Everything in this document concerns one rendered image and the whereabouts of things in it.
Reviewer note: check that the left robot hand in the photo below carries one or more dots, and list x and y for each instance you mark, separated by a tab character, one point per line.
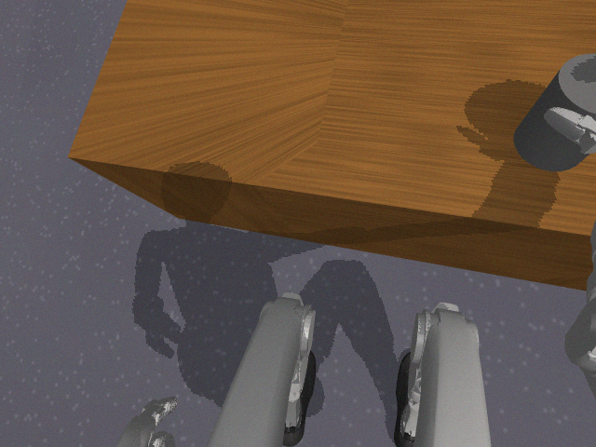
139	432

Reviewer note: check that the right robot hand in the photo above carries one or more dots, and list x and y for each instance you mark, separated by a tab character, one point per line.
573	126

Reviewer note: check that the right robot arm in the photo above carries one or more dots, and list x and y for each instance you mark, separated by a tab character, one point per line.
580	340

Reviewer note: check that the right robot foot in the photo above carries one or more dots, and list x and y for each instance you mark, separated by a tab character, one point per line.
401	438

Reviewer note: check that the can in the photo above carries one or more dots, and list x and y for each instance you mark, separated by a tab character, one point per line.
572	88

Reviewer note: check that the left robot foot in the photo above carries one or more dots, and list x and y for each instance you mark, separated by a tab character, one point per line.
293	435

